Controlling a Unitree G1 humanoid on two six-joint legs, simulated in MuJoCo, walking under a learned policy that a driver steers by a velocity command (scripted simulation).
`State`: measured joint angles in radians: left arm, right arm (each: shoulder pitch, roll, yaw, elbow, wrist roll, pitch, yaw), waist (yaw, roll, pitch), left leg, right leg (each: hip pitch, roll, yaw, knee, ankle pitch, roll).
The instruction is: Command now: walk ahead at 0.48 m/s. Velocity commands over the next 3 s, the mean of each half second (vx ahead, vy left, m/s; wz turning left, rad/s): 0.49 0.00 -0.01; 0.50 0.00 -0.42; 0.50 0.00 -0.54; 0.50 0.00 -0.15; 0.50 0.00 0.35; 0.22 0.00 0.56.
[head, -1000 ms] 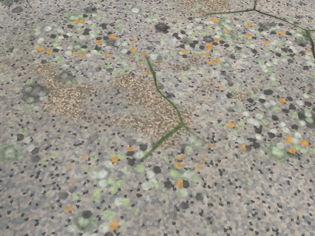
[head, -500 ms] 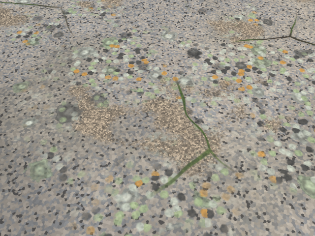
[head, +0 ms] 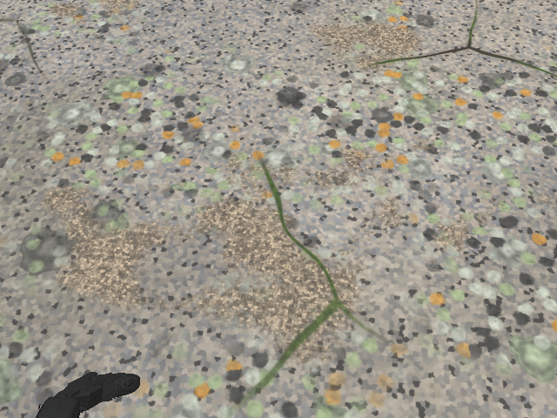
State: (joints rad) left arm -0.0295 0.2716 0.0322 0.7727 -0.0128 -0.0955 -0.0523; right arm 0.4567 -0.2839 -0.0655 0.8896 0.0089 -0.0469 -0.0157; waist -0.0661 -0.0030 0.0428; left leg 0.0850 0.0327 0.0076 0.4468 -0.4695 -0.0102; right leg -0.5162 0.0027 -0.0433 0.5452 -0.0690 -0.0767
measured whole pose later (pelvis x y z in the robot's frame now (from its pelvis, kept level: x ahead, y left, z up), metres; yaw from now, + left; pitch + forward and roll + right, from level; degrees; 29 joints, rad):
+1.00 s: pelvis +0.54 +0.00 +0.01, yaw -16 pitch +1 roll +3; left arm 0.08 0.26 0.05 0.75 -0.02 -0.02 -0.05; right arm 0.30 -0.28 -0.08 0.88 0.01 -0.07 -0.01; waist -0.07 -0.03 0.05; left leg 0.10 0.01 0.29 0.25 -0.35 -0.03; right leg -0.61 -0.09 -0.03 0.66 -0.06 -0.05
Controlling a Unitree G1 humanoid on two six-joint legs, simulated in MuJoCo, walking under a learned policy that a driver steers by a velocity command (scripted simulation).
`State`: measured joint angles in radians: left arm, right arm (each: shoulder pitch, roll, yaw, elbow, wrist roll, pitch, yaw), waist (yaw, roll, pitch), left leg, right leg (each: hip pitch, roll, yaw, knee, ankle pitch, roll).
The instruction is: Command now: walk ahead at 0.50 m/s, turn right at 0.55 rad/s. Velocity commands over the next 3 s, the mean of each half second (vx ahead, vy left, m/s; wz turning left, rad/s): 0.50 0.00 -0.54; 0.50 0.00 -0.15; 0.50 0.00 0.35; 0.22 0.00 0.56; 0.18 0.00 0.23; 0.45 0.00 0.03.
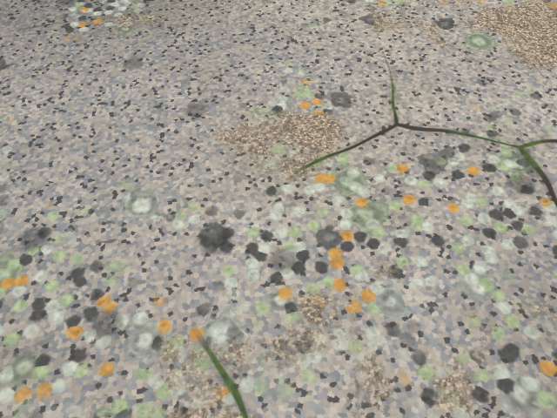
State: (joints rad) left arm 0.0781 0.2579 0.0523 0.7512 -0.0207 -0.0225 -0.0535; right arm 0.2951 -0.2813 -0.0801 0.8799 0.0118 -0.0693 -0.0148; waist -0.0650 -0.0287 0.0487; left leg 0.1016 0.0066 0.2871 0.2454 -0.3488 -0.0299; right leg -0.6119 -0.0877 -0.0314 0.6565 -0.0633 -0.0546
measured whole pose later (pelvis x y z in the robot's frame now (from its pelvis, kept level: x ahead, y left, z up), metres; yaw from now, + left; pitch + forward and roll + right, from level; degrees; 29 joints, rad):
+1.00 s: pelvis +0.55 -0.11 +0.01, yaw -20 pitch +2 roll +2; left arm 0.06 0.26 0.03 0.67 -0.01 -0.07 -0.03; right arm 0.38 -0.28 -0.05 0.88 0.02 -0.07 0.01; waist -0.11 -0.03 0.02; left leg 0.00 -0.04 0.02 0.24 -0.28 0.02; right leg -0.59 -0.07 0.03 0.56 -0.01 -0.01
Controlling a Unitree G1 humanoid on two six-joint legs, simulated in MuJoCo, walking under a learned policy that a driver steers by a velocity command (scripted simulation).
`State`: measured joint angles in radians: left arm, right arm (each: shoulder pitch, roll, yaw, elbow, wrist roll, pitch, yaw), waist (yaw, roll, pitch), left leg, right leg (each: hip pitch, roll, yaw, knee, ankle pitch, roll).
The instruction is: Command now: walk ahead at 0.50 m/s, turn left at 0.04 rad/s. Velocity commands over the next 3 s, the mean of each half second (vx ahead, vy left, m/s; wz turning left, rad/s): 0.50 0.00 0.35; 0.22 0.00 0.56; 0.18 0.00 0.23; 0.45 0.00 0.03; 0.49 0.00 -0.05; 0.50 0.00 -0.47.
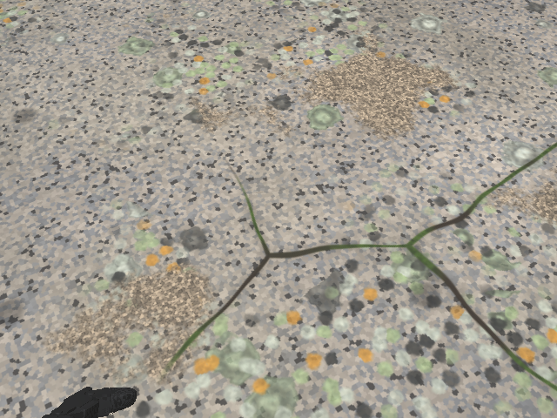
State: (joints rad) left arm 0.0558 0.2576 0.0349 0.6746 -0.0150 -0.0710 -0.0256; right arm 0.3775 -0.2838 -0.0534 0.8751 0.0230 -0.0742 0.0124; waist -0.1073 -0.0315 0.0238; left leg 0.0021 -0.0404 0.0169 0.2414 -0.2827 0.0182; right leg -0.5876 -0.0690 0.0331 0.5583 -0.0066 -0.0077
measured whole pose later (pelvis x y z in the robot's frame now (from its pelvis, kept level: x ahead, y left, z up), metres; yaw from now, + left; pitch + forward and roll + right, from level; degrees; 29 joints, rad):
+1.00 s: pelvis +0.45 +0.06 +0.00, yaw +32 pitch +3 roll +0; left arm 0.09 0.30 0.05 0.73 0.01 -0.02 0.03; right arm 0.19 -0.31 -0.08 0.67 0.01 0.03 -0.02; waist -0.03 -0.02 0.04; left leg -0.33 -0.12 -0.15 0.49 -0.20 0.06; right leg -0.56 -0.01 0.12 0.76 -0.24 0.10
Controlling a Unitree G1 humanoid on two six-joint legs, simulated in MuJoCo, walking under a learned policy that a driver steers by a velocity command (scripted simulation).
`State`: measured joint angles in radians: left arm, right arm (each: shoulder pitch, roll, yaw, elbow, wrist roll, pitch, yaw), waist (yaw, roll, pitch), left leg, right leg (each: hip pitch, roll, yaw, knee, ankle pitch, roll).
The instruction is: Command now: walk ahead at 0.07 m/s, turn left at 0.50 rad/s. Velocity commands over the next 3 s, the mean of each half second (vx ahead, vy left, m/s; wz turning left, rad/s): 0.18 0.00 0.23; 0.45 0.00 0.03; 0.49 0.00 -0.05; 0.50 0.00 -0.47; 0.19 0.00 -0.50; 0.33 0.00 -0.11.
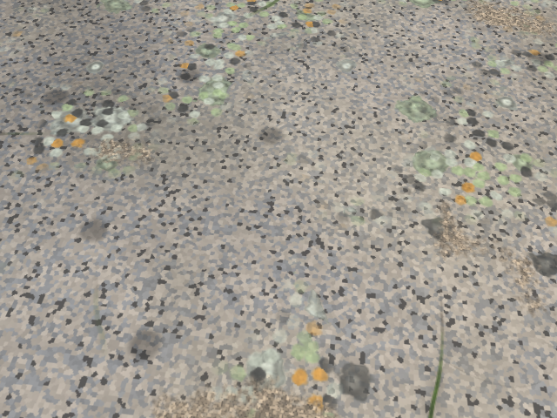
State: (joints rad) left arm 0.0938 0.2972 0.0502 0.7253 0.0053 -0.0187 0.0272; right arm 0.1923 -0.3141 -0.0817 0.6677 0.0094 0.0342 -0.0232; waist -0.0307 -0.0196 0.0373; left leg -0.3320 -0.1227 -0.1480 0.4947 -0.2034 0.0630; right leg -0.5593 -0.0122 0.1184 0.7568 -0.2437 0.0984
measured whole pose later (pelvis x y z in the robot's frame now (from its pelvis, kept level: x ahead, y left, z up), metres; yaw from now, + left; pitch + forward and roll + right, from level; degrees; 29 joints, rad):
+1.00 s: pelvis +0.31 -0.05 +0.00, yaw +5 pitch +1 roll -1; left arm 0.25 0.27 0.04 0.77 0.01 -0.08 -0.04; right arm 0.28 -0.30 -0.05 0.77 0.02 -0.07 0.00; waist 0.01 0.04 0.03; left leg -0.51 0.09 -0.03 1.13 -0.30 0.02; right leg -0.26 0.05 -0.05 0.40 -0.17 -0.07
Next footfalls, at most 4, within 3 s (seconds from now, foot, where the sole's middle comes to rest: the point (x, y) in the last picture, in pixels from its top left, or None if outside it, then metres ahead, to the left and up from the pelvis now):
0.08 right None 0.12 -0.14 -0.77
0.42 left None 0.06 0.10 -0.77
0.80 right None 0.39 -0.13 -0.77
1.34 left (220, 325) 0.67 0.14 -0.77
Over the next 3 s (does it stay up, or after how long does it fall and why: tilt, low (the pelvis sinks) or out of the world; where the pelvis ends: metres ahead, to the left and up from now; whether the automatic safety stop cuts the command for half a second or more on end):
stays up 1.18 -0.10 0.00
